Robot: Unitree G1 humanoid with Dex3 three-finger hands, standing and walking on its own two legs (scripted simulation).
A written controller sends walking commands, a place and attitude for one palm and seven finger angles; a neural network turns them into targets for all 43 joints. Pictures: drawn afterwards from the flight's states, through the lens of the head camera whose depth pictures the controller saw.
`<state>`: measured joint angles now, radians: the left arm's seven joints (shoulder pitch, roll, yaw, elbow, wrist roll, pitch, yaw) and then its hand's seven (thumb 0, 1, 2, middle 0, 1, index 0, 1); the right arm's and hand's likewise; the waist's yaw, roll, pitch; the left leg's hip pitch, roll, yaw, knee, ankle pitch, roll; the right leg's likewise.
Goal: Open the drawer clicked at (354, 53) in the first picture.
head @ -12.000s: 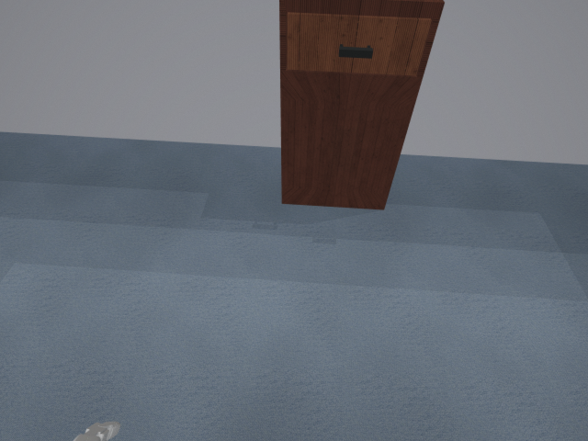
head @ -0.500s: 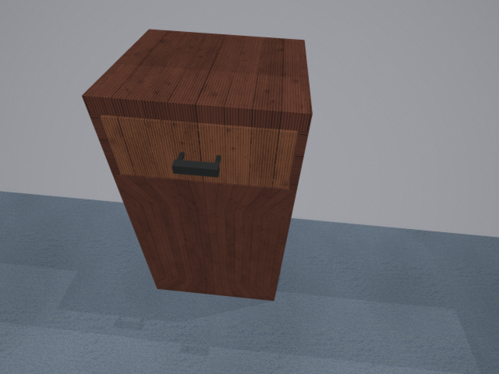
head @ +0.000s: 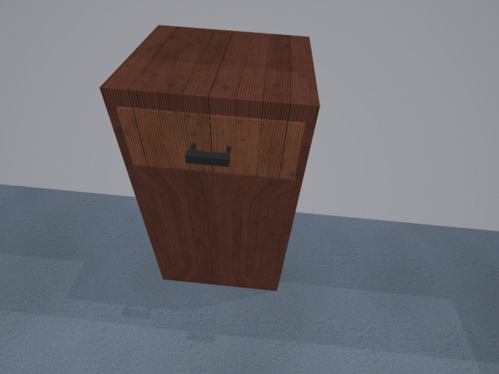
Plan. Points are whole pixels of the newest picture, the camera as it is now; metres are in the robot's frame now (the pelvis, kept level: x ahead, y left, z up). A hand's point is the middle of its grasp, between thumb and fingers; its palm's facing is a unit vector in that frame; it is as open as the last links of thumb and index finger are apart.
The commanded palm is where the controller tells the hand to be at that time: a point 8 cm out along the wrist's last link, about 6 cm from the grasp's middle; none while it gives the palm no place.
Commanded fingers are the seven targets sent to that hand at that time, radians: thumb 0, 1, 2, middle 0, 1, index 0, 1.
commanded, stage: look again from close up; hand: left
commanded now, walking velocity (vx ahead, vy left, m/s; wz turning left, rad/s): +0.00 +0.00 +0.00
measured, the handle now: (209, 153) +0.62 +0.14 -0.01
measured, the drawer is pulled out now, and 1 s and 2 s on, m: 0.00 0.00 0.00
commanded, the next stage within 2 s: shuffle to correct the standing spot in 0.04 s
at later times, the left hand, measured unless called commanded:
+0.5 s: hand out of the picture -0.06 +0.15 -0.18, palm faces +0.05 -0.99 -0.14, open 7.3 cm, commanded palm none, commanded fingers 0.00 0.90 0.90 -0.20 -0.30 -0.20 -0.30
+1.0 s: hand out of the picture +0.14 +0.19 -0.18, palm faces -0.03 -0.99 -0.15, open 7.3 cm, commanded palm none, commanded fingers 0.00 0.90 0.90 -0.20 -0.30 -0.20 -0.30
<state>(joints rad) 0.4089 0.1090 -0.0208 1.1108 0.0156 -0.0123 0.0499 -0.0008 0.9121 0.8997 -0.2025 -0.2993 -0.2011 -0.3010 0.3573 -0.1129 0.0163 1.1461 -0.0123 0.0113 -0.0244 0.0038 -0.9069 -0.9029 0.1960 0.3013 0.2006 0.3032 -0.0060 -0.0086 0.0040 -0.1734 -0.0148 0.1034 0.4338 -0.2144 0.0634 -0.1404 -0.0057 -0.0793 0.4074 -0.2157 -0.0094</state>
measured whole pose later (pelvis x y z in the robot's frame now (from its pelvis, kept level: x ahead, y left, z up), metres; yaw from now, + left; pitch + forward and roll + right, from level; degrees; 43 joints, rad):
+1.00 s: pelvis +0.11 +0.02 +0.00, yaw -3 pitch +0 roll -1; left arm 0.28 0.17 0.06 1.04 0.04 0.02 0.00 0.01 0.93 0.90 -0.20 -0.30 -0.20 -0.30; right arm 0.36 -0.09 -0.01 1.10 -0.03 -0.05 -0.04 0.00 -0.91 -0.90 0.20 0.30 0.20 0.30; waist -0.03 -0.03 0.03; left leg -0.19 0.07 0.17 0.44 -0.24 0.02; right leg -0.48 -0.08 -0.06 0.98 -0.31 0.02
